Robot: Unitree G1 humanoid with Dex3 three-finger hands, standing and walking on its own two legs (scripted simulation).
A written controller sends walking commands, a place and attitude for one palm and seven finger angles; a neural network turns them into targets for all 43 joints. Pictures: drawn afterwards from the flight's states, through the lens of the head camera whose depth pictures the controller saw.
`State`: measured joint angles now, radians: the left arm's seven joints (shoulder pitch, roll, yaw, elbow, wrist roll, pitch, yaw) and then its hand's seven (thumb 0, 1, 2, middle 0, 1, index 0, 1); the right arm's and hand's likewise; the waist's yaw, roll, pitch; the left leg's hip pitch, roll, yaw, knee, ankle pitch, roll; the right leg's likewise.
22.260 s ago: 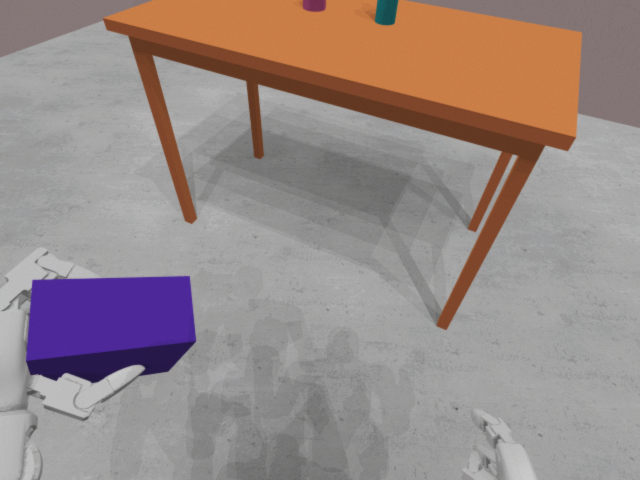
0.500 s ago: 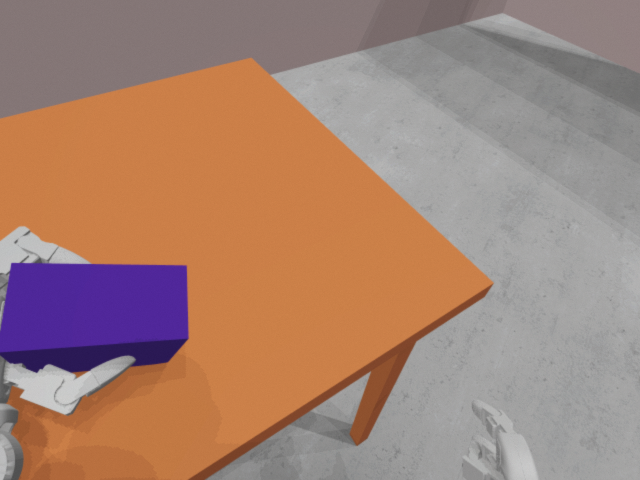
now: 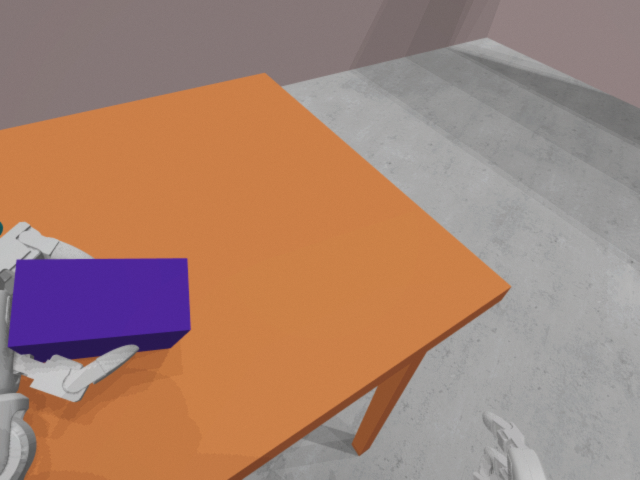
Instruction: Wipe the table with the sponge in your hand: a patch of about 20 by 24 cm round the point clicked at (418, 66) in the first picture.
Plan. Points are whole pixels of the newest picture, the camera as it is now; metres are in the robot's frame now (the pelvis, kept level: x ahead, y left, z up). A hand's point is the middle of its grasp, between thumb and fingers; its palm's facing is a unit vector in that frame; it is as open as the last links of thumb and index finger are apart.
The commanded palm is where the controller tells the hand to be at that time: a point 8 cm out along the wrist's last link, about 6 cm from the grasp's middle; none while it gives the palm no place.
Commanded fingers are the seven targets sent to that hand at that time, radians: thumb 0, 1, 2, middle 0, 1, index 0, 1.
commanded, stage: come to a stop and stand still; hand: left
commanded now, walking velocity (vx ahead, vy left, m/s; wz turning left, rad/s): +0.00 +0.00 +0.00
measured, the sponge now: (133, 311) +0.23 +0.21 +0.15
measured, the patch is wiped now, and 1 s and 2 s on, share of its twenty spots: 0.05 0.05 0.05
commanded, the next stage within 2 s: look again from close up in 0.46 s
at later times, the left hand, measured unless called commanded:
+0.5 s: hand (38, 308) +0.21 +0.28 +0.17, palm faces +0.40 -0.85 -0.35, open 10.5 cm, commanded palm +0.16 +0.31 +0.18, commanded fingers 0.00 0.10 1.30 -1.20 -1.60 -1.20 -1.60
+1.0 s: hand (55, 312) +0.21 +0.26 +0.17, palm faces +0.42 -0.84 -0.35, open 10.5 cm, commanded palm +0.16 +0.29 +0.18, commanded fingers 0.00 0.10 1.30 -1.20 -1.60 -1.20 -1.60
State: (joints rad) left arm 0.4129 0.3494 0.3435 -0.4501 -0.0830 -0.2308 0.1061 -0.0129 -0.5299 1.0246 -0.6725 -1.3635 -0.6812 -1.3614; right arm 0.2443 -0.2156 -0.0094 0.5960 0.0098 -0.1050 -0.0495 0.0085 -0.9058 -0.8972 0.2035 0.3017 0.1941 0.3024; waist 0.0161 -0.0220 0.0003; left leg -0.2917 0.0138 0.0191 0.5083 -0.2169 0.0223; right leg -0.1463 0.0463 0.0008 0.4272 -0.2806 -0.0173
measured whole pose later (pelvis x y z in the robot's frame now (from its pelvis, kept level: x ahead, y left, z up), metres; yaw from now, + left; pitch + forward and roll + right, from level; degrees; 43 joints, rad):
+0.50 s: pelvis +0.00 +0.03 +0.00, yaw +1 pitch +0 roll -2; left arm 0.42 0.37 0.35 -0.50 -0.05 -0.21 0.12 -0.01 -0.53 1.02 -0.67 -1.36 -0.68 -1.36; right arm 0.20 -0.17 0.03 0.58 0.01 -0.11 -0.04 0.01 -0.90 -0.90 0.21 0.30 0.20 0.30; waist 0.02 -0.02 0.04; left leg -0.27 -0.03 0.03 0.44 -0.18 0.06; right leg -0.12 0.00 0.00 0.36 -0.24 0.02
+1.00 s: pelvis +0.00 +0.01 +0.01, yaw +1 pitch +0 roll -1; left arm 0.43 0.35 0.34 -0.45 -0.05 -0.19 0.13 -0.01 -0.53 1.03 -0.67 -1.36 -0.68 -1.36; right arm 0.21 -0.20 0.01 0.59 0.02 -0.10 -0.05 0.01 -0.90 -0.90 0.21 0.30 0.20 0.30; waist 0.03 0.01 0.03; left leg -0.25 -0.01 0.01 0.43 -0.18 0.04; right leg -0.10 0.02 -0.01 0.34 -0.24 0.00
